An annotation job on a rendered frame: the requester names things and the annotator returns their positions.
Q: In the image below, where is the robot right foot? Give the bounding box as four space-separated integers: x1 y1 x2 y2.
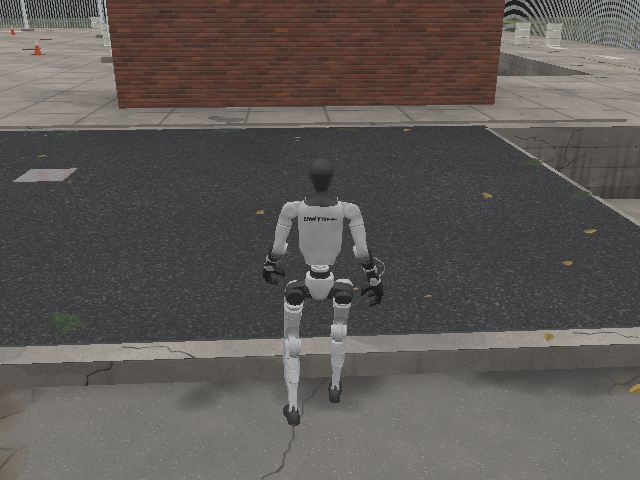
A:
328 380 342 404

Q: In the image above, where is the robot right forearm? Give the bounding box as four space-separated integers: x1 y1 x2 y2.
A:
359 243 381 286

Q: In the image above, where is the robot right hand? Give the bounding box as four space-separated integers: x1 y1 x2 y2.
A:
361 282 384 307

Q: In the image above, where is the robot left forearm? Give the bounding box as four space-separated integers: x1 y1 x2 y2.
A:
264 239 282 271

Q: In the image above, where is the robot left upper arm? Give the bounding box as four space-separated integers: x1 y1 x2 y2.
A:
271 201 300 255

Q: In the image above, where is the robot left hand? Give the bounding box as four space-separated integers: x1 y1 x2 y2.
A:
262 267 286 285

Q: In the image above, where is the humanoid robot head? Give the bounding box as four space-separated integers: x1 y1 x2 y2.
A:
304 158 338 207

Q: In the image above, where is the robot right upper arm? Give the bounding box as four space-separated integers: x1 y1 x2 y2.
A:
342 202 369 259

